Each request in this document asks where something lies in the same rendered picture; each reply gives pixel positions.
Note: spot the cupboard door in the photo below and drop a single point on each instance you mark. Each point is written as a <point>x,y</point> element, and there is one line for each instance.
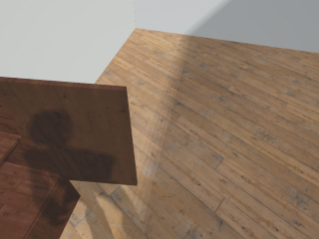
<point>84,130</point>

